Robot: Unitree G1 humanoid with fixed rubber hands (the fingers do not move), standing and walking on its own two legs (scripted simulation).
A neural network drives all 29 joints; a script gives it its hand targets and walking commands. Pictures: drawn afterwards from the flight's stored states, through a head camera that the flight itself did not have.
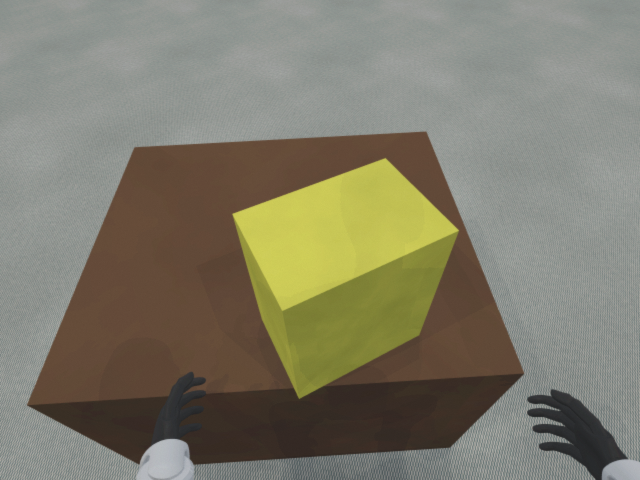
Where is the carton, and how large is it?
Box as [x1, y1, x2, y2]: [232, 158, 458, 398]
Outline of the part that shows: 385,158 232,214 262,320 299,398 418,335 458,230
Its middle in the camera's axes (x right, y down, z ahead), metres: +0.04 +0.08 +0.63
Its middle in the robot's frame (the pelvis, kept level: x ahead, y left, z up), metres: +0.40 -0.01 -0.06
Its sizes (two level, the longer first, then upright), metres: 0.251 0.171 0.299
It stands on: a pedestal, 0.56 m high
